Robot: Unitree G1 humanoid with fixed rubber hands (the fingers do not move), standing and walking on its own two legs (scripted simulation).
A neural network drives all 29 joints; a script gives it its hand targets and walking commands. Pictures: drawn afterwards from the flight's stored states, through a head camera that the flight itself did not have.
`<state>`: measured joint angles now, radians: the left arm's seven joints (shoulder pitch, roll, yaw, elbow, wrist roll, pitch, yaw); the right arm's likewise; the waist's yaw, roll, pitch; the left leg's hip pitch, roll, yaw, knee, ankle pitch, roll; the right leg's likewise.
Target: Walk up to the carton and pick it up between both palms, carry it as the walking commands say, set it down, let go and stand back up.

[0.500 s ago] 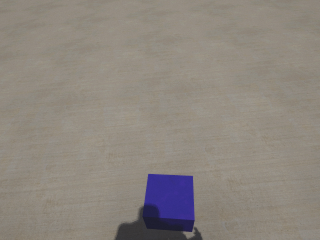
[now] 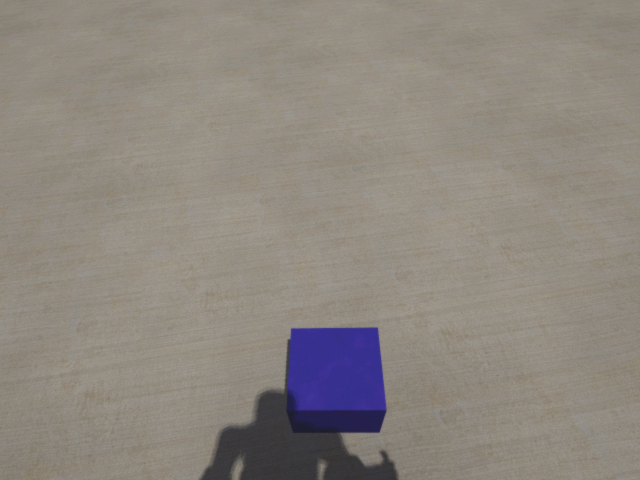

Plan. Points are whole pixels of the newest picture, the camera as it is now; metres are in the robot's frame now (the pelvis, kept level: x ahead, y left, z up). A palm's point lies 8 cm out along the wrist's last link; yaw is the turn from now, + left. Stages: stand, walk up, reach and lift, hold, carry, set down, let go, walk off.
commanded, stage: walk up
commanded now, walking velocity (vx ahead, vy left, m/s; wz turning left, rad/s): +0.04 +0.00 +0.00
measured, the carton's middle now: (335, 380) +0.51 +0.01 -0.66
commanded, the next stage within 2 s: none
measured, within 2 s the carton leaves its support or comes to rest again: neither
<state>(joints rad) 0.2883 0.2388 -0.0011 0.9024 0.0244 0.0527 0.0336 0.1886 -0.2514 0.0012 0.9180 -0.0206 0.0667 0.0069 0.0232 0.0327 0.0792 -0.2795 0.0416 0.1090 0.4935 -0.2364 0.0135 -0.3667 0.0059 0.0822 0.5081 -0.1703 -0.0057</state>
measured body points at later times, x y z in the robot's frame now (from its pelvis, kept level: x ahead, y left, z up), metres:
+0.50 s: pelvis +0.03 -0.01 +0.00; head +0.04 -0.03 +0.45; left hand +0.03 +0.25 -0.14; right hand +0.11 -0.25 -0.14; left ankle +0.03 +0.11 -0.72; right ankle +0.00 -0.10 -0.73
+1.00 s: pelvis +0.06 +0.02 +0.00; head +0.07 +0.04 +0.45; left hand +0.07 +0.26 -0.16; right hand +0.14 -0.23 -0.13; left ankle +0.05 +0.12 -0.73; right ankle +0.01 -0.10 -0.73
